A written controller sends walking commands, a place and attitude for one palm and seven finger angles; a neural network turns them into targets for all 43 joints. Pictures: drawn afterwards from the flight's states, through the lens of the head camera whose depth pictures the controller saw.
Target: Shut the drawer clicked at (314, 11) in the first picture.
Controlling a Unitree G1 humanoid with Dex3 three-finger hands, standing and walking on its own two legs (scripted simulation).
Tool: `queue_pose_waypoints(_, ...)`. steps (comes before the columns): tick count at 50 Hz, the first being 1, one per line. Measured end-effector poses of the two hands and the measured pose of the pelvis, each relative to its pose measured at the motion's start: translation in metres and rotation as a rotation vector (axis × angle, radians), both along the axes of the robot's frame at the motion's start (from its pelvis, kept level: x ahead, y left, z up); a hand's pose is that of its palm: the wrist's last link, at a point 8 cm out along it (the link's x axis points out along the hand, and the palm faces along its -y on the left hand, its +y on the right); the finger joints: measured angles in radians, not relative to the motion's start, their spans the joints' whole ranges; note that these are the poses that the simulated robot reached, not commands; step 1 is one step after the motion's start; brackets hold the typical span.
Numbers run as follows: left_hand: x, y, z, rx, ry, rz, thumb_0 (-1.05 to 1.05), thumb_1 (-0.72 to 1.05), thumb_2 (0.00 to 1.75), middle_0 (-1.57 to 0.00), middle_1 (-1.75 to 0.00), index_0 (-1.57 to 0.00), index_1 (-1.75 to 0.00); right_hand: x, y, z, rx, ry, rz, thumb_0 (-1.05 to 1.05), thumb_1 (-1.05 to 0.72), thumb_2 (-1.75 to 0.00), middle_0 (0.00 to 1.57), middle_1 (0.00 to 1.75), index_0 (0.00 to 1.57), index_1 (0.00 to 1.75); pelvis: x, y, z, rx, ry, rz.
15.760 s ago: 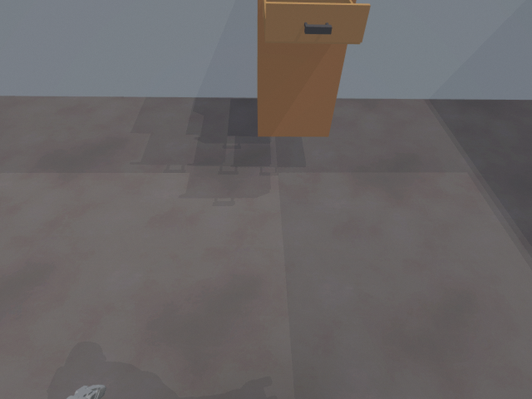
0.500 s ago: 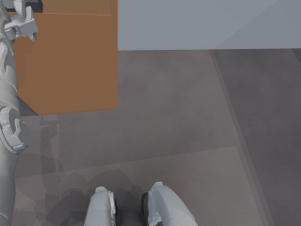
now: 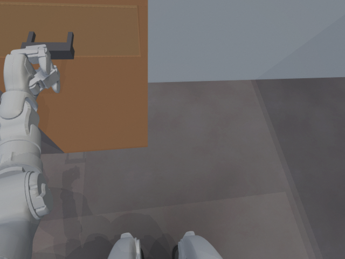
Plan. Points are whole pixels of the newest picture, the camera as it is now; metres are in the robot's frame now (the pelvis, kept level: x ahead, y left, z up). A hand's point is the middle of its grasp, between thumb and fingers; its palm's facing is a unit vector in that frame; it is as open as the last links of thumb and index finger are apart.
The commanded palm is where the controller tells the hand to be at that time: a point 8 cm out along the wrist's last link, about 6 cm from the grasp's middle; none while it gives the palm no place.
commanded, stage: draw the hand back to the body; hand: left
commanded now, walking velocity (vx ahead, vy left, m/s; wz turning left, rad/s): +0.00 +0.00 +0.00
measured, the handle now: (50, 43) +0.60 +0.25 +0.07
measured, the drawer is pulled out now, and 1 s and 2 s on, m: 0.00 0.00 0.00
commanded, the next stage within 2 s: step back with the hand held close in 1.28 s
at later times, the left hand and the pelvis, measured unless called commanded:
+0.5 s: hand (9, 131) +0.34 +0.23 +0.15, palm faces +0.15 -0.98 -0.16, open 3.3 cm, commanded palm +0.30 +0.27 +0.16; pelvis +0.01 +0.00 +0.04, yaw +2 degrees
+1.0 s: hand out of the picture +0.20 +0.23 +0.21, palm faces +0.40 -0.85 -0.34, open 3.3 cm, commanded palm +0.14 +0.27 +0.23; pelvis +0.00 -0.01 +0.07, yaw +3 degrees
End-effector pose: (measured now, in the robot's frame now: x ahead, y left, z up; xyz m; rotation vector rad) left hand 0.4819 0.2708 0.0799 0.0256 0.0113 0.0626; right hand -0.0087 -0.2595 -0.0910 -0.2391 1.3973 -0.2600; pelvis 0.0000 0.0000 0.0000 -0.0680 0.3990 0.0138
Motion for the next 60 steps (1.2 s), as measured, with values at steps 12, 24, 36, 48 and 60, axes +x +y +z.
queue_pose_waypoints(12,-0.079,0.004,0.028,-0.001,-0.026,-0.003,0.02,0.90,0.90,-1.40,-1.60,-1.40,-1.60,0.094,0.011,0.022,0.052,-0.263,0.054,0.00,-0.91,-0.90,0.20,0.30,0.20,0.29,0.023,0.004,0.028,0.017,-0.119,0.008)
queue_pose_waypoints(24,-0.165,0.009,0.073,0.111,-0.041,0.055,0.02,0.90,0.90,-1.40,-1.60,-1.40,-1.60,0.177,0.029,0.054,0.083,-0.570,0.187,0.00,-0.91,-0.90,0.20,0.30,0.20,0.29,0.012,0.002,0.042,0.042,-0.263,0.030)
queue_pose_waypoints(36,-0.248,0.009,0.105,0.237,-0.029,0.286,0.02,0.89,0.90,-1.41,-1.60,-1.40,-1.60,0.203,0.047,0.084,0.106,-0.675,0.272,0.01,-0.90,-0.90,0.20,0.30,0.20,0.29,0.001,-0.004,0.064,0.067,-0.409,0.039)
queue_pose_waypoints(48,-0.311,-0.002,0.142,0.336,-0.106,0.323,0.02,0.89,0.90,-1.41,-1.60,-1.40,-1.60,0.193,0.040,0.082,0.133,-0.679,0.281,0.01,-0.90,-0.90,0.20,0.30,0.20,0.30,0.002,-0.013,0.071,0.074,-0.466,0.034)
queue_pose_waypoints(60,-0.364,-0.008,0.169,0.448,-0.145,0.378,0.02,0.89,0.90,-1.41,-1.60,-1.40,-1.60,0.197,0.028,0.082,0.117,-0.714,0.284,0.01,-0.90,-0.90,0.20,0.30,0.20,0.29,0.004,-0.020,0.070,0.071,-0.478,0.042)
